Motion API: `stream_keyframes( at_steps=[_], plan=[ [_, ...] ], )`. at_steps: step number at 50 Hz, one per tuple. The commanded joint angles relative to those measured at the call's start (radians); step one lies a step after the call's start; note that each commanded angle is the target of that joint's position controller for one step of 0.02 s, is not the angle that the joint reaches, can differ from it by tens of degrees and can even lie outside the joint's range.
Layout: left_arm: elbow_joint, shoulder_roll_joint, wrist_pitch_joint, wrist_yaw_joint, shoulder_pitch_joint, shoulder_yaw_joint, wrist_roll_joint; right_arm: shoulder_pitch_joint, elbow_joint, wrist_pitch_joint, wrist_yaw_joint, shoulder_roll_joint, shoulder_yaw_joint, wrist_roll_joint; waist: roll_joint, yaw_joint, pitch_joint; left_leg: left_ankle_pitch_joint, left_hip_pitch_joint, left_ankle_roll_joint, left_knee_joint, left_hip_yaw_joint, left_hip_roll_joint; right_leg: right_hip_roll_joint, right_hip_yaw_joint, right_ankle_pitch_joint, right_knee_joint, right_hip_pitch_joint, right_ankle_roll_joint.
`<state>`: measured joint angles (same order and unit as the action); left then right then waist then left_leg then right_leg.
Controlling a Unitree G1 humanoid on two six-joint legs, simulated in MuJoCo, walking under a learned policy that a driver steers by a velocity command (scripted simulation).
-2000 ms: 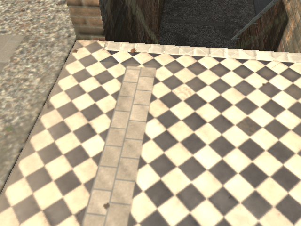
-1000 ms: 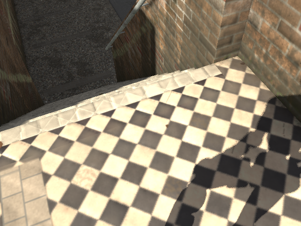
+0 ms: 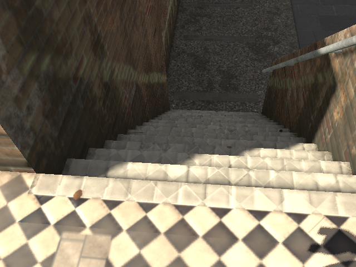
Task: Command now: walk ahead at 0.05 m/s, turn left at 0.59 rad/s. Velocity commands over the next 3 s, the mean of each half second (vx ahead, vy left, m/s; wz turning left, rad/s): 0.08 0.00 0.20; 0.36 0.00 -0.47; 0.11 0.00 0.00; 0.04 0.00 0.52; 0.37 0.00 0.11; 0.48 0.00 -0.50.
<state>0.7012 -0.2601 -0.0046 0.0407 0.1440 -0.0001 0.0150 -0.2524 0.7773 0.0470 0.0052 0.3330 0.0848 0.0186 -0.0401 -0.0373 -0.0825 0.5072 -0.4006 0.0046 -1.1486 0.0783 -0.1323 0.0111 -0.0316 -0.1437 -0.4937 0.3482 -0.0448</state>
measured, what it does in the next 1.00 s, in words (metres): walks ahead: left foot, then right foot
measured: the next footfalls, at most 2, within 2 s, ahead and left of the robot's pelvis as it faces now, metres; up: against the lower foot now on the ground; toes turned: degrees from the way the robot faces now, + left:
left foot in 0.30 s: +0.02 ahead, +0.12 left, +0.00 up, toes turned +6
right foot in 0.84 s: +0.20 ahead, -0.14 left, +0.00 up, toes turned -13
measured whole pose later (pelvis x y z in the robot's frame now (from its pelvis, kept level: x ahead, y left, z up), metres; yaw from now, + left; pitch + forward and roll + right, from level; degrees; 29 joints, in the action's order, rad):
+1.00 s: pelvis +0.16 -0.07 +0.00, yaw -15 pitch +1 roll +1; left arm 0.73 -0.27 -0.02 -0.01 0.26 -0.05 0.01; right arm -0.24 0.78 -0.04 0.00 0.28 0.04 0.04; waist -0.03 -0.02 -0.06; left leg 0.36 -0.49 0.02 -1.17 -0.01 0.08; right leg 0.09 -0.01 -0.22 -0.47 0.27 -0.11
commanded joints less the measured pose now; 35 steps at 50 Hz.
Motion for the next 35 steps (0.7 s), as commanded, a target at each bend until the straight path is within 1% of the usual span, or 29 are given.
stream_keyframes(
  at_steps=[1, 2, 3, 6, 9, 11, 12, 13, 14, 15, 16, 17, 18, 19, 20, 21, 23, 24, 27, 30, 32, 35],
  plan=[
    [-0.056, -0.123, 0.001, 0.005, 0.022, -0.036, 0.016, -0.096, -0.039, 0.023, -0.019, 0.07, 0.015, -0.008, 0.183, 0.002, 0.129, -0.07, -0.046, 0.039, -0.086, -0.022, 0.056, -0.239, 0.179, 0.33, 0.196, -0.121, -0.165],
    [-0.054, -0.125, -0.001, 0.003, 0.034, -0.039, 0.017, -0.085, -0.047, 0.024, -0.022, 0.068, 0.014, -0.012, 0.177, 0.006, 0.139, -0.078, -0.048, 0.041, -0.069, -0.027, 0.057, -0.243, 0.159, 0.323, 0.198, -0.129, -0.171],
    [-0.05, -0.127, -0.003, 0.003, 0.046, -0.042, 0.017, -0.069, -0.054, 0.026, -0.025, 0.064, 0.012, -0.011, 0.172, 0.012, 0.142, -0.084, -0.056, 0.041, -0.045, -0.031, 0.062, -0.251, 0.147, 0.293, 0.205, -0.139, -0.179],
    [-0.042, -0.137, 0.002, 0.001, 0.067, -0.052, 0.015, -0.017, -0.08, 0.035, -0.033, 0.05, 0.002, -0.004, 0.177, 0.029, 0.136, -0.095, -0.07, 0.037, 0.067, -0.049, 0.097, -0.276, 0.131, 0.127, 0.228, -0.157, -0.187],
    [-0.032, -0.153, 0.007, -0.011, 0.073, -0.061, 0.019, 0.022, -0.101, 0.036, -0.041, 0.02, -0.017, -0.006, 0.195, 0.042, 0.132, -0.065, 0.03, 0.014, 0.248, -0.073, 0.109, -0.273, 0.106, 0.016, 0.229, -0.108, -0.178],
    [-0.02, -0.165, 0.012, -0.022, 0.088, -0.066, 0.02, 0.028, -0.103, 0.032, -0.038, 0.016, -0.026, -0.009, 0.21, 0.054, 0.138, -0.039, 0.096, -0.008, 0.355, -0.095, 0.093, -0.276, 0.116, -0.001, 0.214, -0.093, -0.178],
    [-0.012, -0.167, 0.017, -0.028, 0.095, -0.066, 0.019, 0.018, -0.099, 0.028, -0.034, 0.012, -0.03, -0.009, 0.21, 0.052, 0.138, -0.048, 0.13, -0.02, 0.425, -0.102, 0.087, -0.277, 0.126, 0.009, 0.201, -0.087, -0.176],
    [-0.006, -0.165, 0.023, -0.033, 0.088, -0.064, 0.012, -0.014, -0.084, 0.022, -0.03, -0.002, -0.036, -0.007, 0.196, 0.031, 0.134, -0.11, 0.193, -0.035, 0.543, -0.116, 0.082, -0.266, 0.121, 0.035, 0.176, -0.066, -0.162],
    [0.003, -0.155, 0.028, -0.037, 0.088, -0.058, 0.002, -0.062, -0.059, 0.013, -0.026, -0.014, -0.043, -0.003, 0.175, 0.004, 0.127, -0.224, 0.301, -0.056, 0.715, -0.121, 0.082, -0.247, 0.109, 0.051, 0.145, -0.009, -0.125],
    [0.019, -0.121, 0.026, -0.047, 0.131, -0.05, 0.003, -0.067, -0.05, 0.002, -0.019, 0.003, -0.048, 0.007, 0.109, 0.009, 0.115, -0.291, 0.388, -0.07, 0.854, -0.031, 0.139, -0.211, 0.088, -0.015, 0.113, 0.065, -0.053],
    [0.004, -0.013, 0.019, -0.063, 0.183, -0.023, 0.009, -0.07, -0.062, -0.01, -0.01, 0.049, -0.052, 0.027, -0.13, 0.041, 0.161, -0.229, 0.461, -0.101, 0.972, 0.283, 0.424, -0.117, 0.001, -0.274, -0.076, 0.139, 0.024],
    [0.001, -0.029, 0.035, -0.05, 0.15, -0.025, -0.002, 0.002, -0.07, -0.016, 0.001, 0.105, -0.037, 0.021, -0.206, 0.029, 0.065, -0.097, 0.131, -0.193, 0.999, 0.306, 0.501, -0.043, 0.012, -0.377, -0.115, 0.061, 0.039],
    [-0.005, -0.103, 0.044, -0.054, 0.094, -0.045, -0.001, 0.018, -0.063, -0.022, 0.003, 0.099, -0.031, 0.032, -0.169, 0.014, -0.002, 0.086, 0.115, -0.201, 1.036, 0.271, 0.44, -0.033, 0.041, -0.317, -0.243, 0.071, 0.031],
    [-0.002, -0.132, 0.044, -0.064, 0.086, -0.064, -0.002, 0.017, -0.051, -0.026, 0.007, 0.099, -0.031, 0.029, -0.178, 0.016, -0.039, 0.139, 0.152, -0.191, 1.065, 0.251, 0.414, 0.004, 0.051, -0.29, -0.34, 0.168, 0.023],
    [0.024, -0.152, 0.042, -0.068, 0.124, -0.079, -0.001, 0.02, -0.047, -0.029, 0.012, 0.091, -0.033, 0.022, -0.154, 0.031, -0.052, 0.103, 0.207, -0.169, 1.072, 0.206, 0.384, 0.01, 0.082, -0.261, -0.396, 0.217, 0.019],
    [0.043, -0.158, 0.039, -0.072, 0.153, -0.088, 0.008, 0.017, -0.045, -0.038, 0.022, 0.074, -0.036, 0.01, -0.133, 0.038, -0.04, 0.047, 0.268, -0.16, 1.065, 0.162, 0.373, 0.008, 0.085, -0.235, -0.442, 0.25, 0.016],
    [0.063, -0.124, 0.027, -0.073, 0.173, -0.089, 0.015, -0.008, -0.039, -0.06, 0.028, 0.048, -0.04, 0.0, -0.061, 0.035, -0.004, -0.058, 0.38, -0.158, 1.045, 0.112, 0.374, 0.001, 0.089, -0.195, -0.506, 0.307, 0.02],
    [0.061, -0.107, 0.023, -0.074, 0.16, -0.087, 0.015, -0.022, -0.033, -0.071, 0.029, 0.043, -0.039, 0.0, -0.052, 0.029, 0.003, -0.086, 0.413, -0.163, 1.044, 0.094, 0.381, -0.01, 0.084, -0.176, -0.518, 0.334, 0.026],
    [0.04, -0.081, 0.022, -0.082, 0.103, -0.085, 0.018, -0.073, -0.005, -0.095, 0.028, 0.034, -0.031, 0.003, -0.053, -0.002, -0.001, -0.116, 0.466, -0.189, 1.054, 0.058, 0.408, -0.037, 0.071, -0.137, -0.487, 0.394, 0.049],
    [0.019, -0.068, 0.024, -0.093, 0.065, -0.083, 0.023, -0.101, 0.018, -0.105, 0.025, 0.037, -0.023, 0.006, -0.056, -0.015, -0.009, -0.144, 0.465, -0.203, 1.057, 0.015, 0.427, -0.056, 0.054, -0.118, -0.408, 0.392, 0.059],
    [0.0, -0.059, 0.024, -0.104, 0.033, -0.078, 0.024, -0.107, 0.029, -0.11, 0.02, 0.046, -0.017, 0.009, -0.063, -0.02, -0.018, -0.166, 0.439, -0.202, 1.052, -0.026, 0.433, -0.065, 0.032, -0.106, -0.346, 0.363, 0.051],
    [-0.034, -0.054, 0.02, -0.119, -0.021, -0.072, 0.018, -0.115, 0.044, -0.116, 0.01, 0.063, -0.009, 0.015, -0.077, -0.023, -0.034, -0.216, 0.383, -0.187, 1.021, -0.097, 0.434, -0.075, -0.003, -0.109, -0.252, 0.284, 0.018]
  ],
)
